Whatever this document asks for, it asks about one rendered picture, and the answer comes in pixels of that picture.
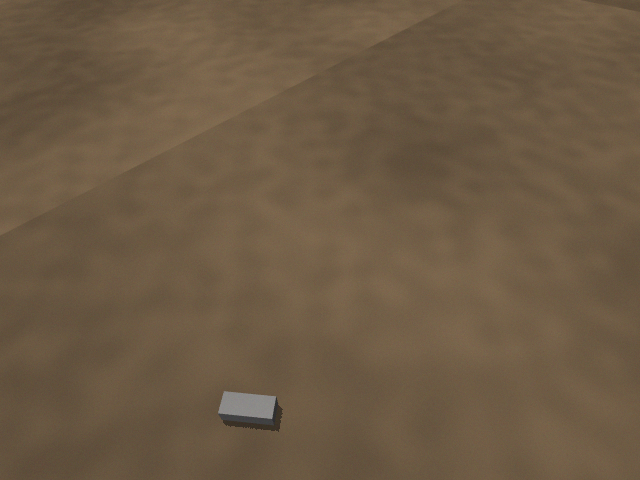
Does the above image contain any carton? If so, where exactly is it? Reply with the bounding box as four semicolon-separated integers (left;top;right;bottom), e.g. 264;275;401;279
218;391;278;425

